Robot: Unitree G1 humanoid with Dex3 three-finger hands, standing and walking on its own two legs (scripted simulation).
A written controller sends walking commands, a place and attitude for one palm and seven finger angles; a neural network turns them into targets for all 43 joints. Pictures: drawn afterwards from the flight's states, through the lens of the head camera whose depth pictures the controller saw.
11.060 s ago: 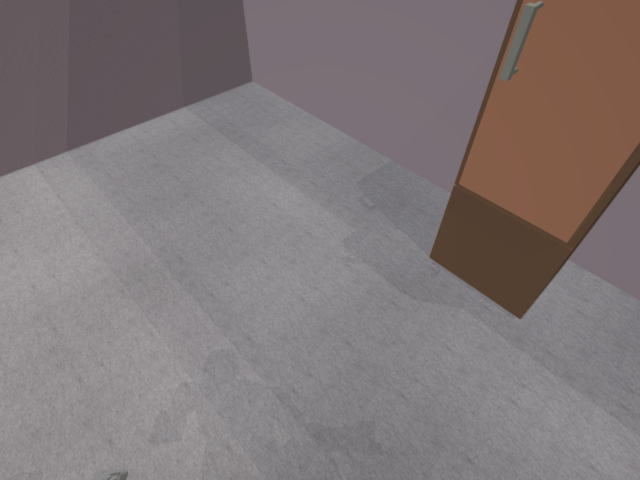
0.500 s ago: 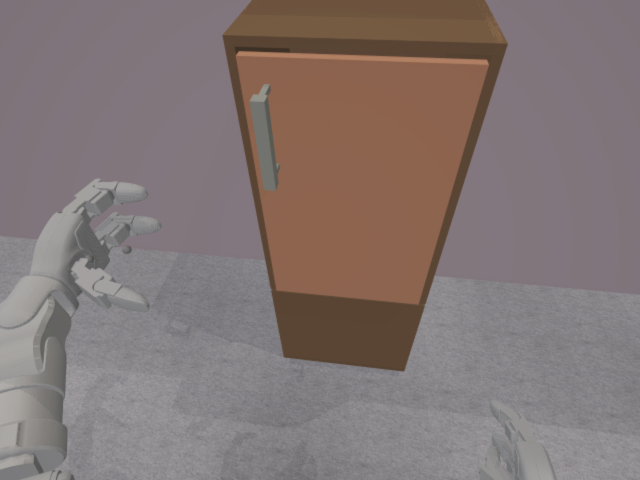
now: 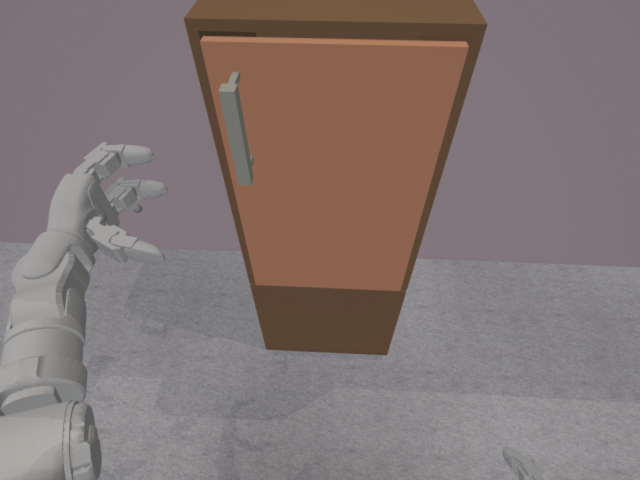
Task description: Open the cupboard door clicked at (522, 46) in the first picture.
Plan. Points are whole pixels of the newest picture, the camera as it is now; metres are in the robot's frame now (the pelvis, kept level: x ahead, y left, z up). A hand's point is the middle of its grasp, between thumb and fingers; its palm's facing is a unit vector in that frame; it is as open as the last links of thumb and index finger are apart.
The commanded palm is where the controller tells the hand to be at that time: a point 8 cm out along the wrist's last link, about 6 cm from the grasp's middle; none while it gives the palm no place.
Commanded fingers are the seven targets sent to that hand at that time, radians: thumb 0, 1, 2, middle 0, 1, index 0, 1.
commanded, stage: move the hooked fingers beside the handle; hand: left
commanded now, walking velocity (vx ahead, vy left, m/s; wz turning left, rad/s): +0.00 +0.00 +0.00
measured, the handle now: (240, 131) +0.58 +0.15 +0.13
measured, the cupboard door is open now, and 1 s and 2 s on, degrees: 0 0 0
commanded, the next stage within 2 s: slide the fingers in behind the handle in 1.68 s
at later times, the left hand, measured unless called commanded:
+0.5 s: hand (171, 170) +0.46 +0.21 +0.15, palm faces -0.03 -1.00 +0.00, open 14.0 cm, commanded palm +0.45 +0.27 +0.14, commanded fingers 0.00 -0.50 0.30 -0.30 -1.20 -0.30 -1.20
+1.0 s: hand (198, 138) +0.54 +0.20 +0.15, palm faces -0.03 -1.00 +0.01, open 14.0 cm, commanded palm +0.51 +0.25 +0.13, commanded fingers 0.00 -0.50 0.30 -0.30 -1.20 -0.30 -1.20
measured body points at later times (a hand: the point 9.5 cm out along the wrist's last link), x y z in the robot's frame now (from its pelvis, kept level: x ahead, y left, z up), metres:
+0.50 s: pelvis +0.00 +0.01 -0.01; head +0.05 +0.01 +0.44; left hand +0.46 +0.27 +0.15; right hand +0.04 -0.26 -0.12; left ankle +0.02 +0.11 -0.73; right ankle -0.01 -0.11 -0.73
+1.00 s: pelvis +0.00 +0.01 -0.02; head +0.10 +0.02 +0.42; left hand +0.53 +0.25 +0.15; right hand -0.04 -0.26 -0.12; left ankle +0.02 +0.11 -0.73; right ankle -0.01 -0.11 -0.73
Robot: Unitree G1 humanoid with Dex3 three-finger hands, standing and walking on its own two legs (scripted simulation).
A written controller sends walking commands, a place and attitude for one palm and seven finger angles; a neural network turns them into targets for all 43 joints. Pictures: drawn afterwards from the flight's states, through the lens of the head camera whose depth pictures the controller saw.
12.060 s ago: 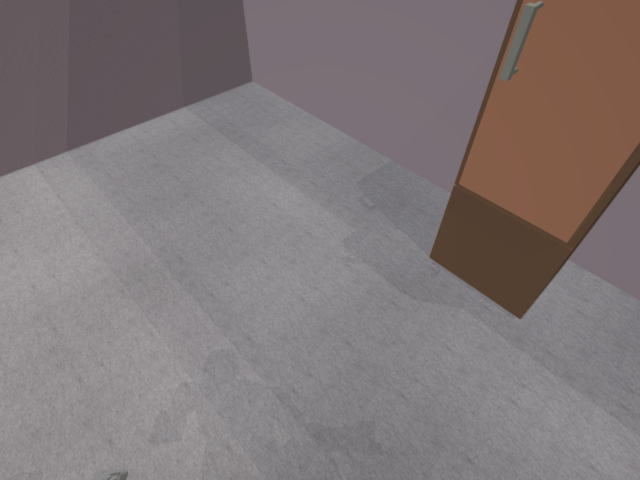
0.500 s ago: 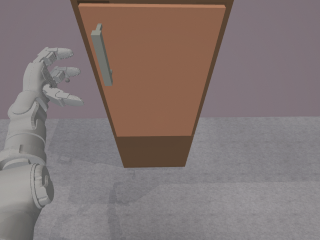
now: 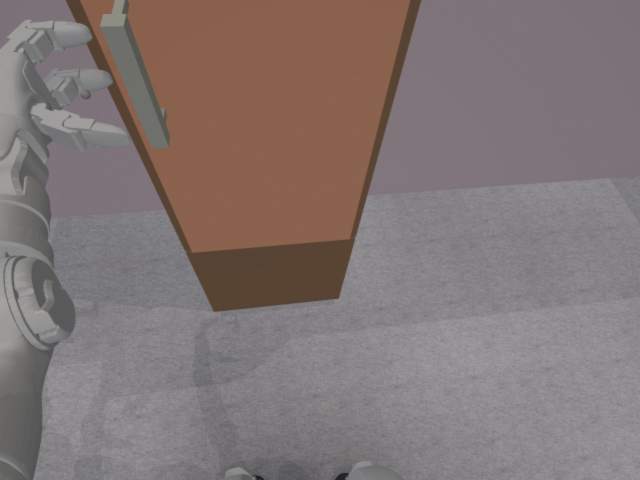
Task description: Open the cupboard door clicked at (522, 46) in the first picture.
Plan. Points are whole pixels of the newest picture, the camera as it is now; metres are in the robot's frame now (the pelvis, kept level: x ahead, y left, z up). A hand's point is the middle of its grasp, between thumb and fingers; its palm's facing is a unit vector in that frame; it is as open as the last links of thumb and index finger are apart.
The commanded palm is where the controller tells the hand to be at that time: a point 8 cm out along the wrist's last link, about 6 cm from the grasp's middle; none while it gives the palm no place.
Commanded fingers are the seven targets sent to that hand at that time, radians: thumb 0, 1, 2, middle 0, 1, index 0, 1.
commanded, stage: move the hooked fingers beside the handle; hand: left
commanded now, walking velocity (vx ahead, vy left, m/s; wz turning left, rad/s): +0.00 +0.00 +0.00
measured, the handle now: (142, 79) +0.57 +0.16 +0.15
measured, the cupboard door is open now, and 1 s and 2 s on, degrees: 0 0 0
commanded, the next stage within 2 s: slide the fingers in behind the handle in 0.68 s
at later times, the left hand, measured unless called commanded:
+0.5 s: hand (69, 114) +0.51 +0.22 +0.16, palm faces +0.02 -1.00 +0.02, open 14.0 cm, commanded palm +0.49 +0.27 +0.15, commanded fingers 0.00 -0.50 0.30 -0.30 -1.20 -0.30 -1.20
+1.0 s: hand (84, 106) +0.52 +0.21 +0.15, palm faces +0.00 -1.00 +0.02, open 14.0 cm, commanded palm +0.50 +0.25 +0.15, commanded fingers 0.00 -0.50 0.30 -0.30 -1.20 -0.30 -1.20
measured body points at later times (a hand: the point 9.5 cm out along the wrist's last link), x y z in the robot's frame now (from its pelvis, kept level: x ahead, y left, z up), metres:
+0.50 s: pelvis +0.01 +0.00 +0.00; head +0.09 +0.02 +0.44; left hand +0.50 +0.28 +0.16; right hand +0.04 -0.27 -0.11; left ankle +0.01 +0.10 -0.72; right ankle -0.01 -0.12 -0.72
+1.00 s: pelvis +0.00 +0.00 +0.00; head +0.09 +0.02 +0.44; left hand +0.51 +0.26 +0.16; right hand -0.03 -0.27 -0.11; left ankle +0.01 +0.11 -0.72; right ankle -0.01 -0.12 -0.72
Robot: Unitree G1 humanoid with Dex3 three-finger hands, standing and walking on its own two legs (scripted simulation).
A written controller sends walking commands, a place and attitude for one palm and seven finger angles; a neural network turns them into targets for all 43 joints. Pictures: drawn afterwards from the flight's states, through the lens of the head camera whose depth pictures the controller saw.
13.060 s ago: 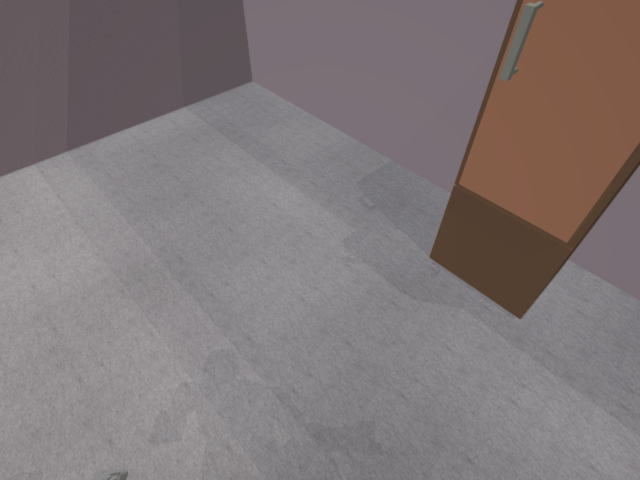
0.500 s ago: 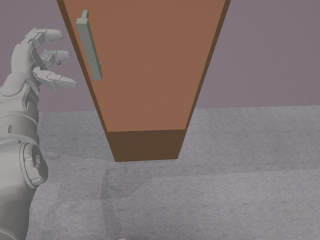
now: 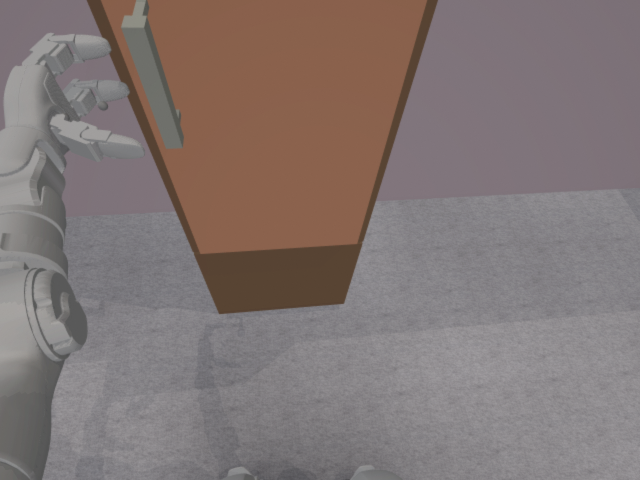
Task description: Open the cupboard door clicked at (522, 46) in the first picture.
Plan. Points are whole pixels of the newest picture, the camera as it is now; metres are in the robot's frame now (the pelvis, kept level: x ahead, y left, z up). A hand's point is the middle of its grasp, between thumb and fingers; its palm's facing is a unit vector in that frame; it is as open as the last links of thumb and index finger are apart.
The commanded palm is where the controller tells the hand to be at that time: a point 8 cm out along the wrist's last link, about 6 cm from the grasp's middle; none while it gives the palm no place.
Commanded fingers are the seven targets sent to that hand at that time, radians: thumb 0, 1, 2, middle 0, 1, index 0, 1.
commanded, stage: slide the fingers in behind the handle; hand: left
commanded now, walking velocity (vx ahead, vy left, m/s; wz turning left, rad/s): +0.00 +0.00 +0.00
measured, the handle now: (159, 80) +0.57 +0.15 +0.15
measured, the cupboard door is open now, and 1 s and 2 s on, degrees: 0 0 0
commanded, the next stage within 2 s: close the thumb around the handle in 1.38 s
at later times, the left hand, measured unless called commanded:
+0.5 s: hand (140, 104) +0.51 +0.16 +0.16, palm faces +0.00 -1.00 +0.01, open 14.0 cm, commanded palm +0.49 +0.21 +0.15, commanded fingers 0.00 -0.50 0.30 -0.30 -1.20 -0.30 -1.20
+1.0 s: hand (175, 105) +0.52 +0.13 +0.16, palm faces +0.03 -1.00 -0.01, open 14.0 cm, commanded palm +0.49 +0.18 +0.15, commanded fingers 0.00 -0.50 0.30 -0.30 -1.20 -0.30 -1.20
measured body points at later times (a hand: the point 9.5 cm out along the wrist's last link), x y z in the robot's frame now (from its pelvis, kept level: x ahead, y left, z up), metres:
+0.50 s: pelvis +0.01 +0.00 +0.00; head +0.08 +0.00 +0.44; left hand +0.51 +0.22 +0.16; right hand +0.01 -0.27 -0.12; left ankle +0.01 +0.10 -0.71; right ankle -0.02 -0.12 -0.71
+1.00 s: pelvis +0.00 -0.02 +0.00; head +0.07 -0.02 +0.44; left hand +0.51 +0.18 +0.16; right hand -0.01 -0.28 -0.12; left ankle +0.01 +0.10 -0.71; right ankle -0.02 -0.12 -0.71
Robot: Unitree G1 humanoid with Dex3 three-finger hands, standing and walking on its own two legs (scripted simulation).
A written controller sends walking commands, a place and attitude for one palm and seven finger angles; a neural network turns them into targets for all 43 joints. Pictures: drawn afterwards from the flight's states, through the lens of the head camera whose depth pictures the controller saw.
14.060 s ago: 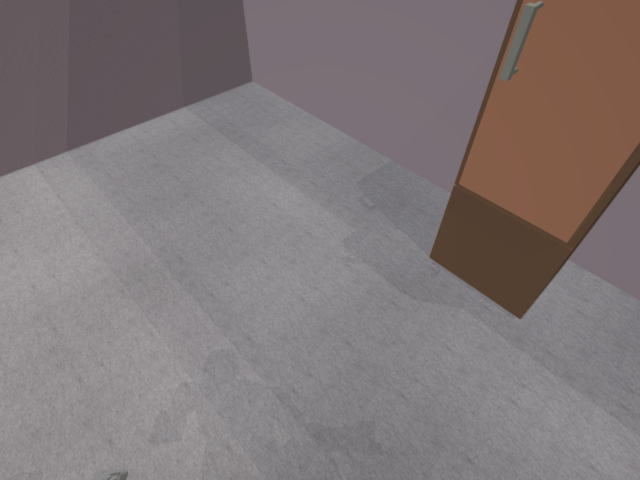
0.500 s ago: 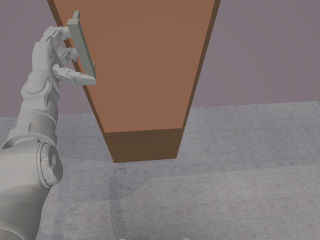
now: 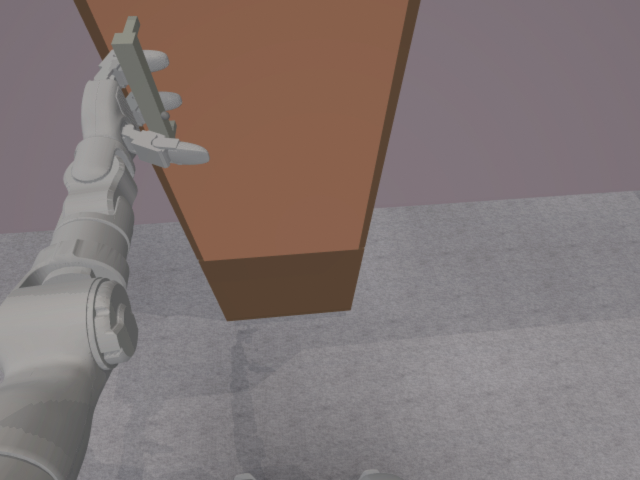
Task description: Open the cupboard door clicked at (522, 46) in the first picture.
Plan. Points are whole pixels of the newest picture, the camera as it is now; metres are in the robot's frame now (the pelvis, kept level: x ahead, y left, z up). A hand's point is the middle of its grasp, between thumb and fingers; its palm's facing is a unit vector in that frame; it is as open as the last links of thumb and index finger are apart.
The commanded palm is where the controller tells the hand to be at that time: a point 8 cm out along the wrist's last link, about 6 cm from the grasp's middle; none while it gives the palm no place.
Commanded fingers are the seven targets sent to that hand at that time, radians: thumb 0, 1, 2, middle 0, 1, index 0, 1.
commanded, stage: slide the fingers in behind the handle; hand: left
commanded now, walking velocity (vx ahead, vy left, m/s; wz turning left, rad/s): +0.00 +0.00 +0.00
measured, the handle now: (152, 92) +0.58 +0.17 +0.15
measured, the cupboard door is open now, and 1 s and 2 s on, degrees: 0 0 23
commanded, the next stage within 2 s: close the thumb around the handle in 0.38 s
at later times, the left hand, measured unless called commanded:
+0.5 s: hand (158, 118) +0.52 +0.15 +0.15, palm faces +0.00 -1.00 +0.01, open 14.0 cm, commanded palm +0.50 +0.20 +0.15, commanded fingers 0.00 -0.39 0.35 -0.31 -1.21 -0.31 -1.21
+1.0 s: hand (160, 116) +0.52 +0.15 +0.15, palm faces +0.01 -1.00 +0.00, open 7.1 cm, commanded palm +0.50 +0.20 +0.15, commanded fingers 0.00 0.90 0.90 -0.40 -1.35 -0.40 -1.35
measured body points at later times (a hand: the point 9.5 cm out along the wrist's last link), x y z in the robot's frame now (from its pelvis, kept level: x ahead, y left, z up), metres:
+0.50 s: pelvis +0.00 +0.01 +0.00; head +0.08 +0.01 +0.45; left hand +0.51 +0.20 +0.16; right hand +0.01 -0.26 -0.12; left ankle +0.02 +0.12 -0.71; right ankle -0.01 -0.11 -0.71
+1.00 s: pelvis +0.01 +0.01 +0.00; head +0.08 +0.01 +0.44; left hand +0.52 +0.20 +0.16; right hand -0.01 -0.25 -0.12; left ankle +0.02 +0.12 -0.71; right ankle -0.01 -0.11 -0.71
